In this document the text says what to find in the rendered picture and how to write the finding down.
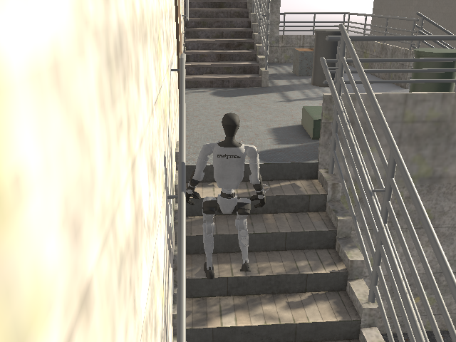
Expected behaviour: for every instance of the robot head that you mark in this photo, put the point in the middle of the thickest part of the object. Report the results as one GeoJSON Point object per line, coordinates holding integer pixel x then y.
{"type": "Point", "coordinates": [230, 123]}

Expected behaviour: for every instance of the robot left hand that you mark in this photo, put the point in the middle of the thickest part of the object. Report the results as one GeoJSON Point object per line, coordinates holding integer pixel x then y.
{"type": "Point", "coordinates": [194, 195]}

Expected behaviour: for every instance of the right robot upper arm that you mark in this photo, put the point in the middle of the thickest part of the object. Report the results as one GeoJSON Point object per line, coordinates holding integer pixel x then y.
{"type": "Point", "coordinates": [252, 152]}

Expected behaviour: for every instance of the left robot forearm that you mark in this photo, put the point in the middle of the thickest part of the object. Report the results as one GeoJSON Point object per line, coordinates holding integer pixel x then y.
{"type": "Point", "coordinates": [192, 184]}

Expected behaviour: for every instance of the right robot forearm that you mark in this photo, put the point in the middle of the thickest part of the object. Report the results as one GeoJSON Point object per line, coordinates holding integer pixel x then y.
{"type": "Point", "coordinates": [259, 189]}

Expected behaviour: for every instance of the left robot shin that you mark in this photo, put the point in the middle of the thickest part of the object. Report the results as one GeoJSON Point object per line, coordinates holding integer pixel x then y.
{"type": "Point", "coordinates": [208, 241]}

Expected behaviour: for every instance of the robot right hand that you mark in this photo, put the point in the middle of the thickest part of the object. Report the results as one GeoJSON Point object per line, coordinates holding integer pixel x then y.
{"type": "Point", "coordinates": [262, 201]}

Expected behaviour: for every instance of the left robot upper arm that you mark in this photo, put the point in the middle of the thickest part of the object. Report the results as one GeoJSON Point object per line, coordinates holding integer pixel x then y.
{"type": "Point", "coordinates": [206, 150]}

